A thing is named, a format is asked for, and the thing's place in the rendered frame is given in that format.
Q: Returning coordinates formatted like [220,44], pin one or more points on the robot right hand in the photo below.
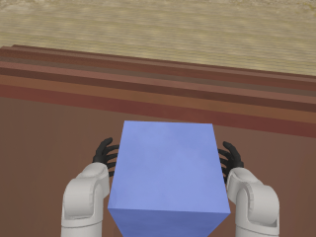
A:
[234,159]

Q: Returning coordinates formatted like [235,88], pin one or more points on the carton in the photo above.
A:
[168,180]

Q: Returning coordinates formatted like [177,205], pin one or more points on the robot left hand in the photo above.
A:
[102,157]

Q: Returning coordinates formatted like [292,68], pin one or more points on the right robot forearm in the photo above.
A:
[257,205]

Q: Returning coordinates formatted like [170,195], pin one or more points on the left robot forearm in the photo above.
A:
[83,202]

